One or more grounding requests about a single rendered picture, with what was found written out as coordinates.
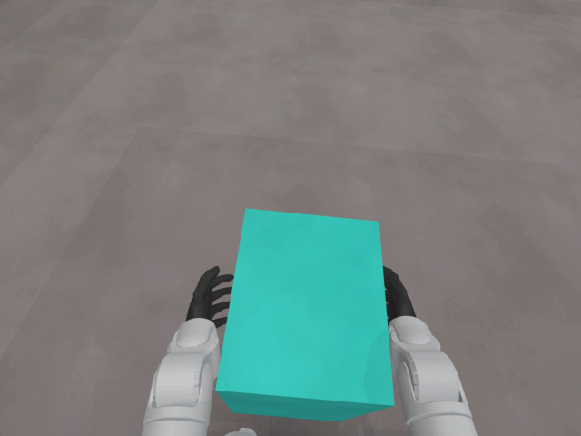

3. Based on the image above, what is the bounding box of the right robot hand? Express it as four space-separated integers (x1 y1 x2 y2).
383 266 417 327

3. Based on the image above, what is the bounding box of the left robot hand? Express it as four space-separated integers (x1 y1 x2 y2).
186 266 234 328

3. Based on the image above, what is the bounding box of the carton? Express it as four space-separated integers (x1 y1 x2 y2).
215 208 395 421

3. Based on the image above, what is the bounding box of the robot right forearm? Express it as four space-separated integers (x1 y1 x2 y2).
388 316 478 436

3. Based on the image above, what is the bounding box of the robot left forearm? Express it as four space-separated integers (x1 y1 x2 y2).
142 318 221 436

